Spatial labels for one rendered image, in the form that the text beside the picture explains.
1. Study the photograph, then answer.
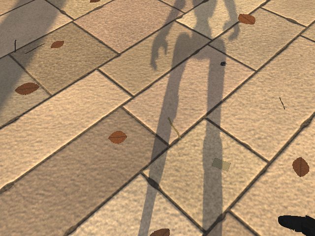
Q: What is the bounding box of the robot right hand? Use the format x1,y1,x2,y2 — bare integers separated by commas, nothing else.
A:
278,215,315,236

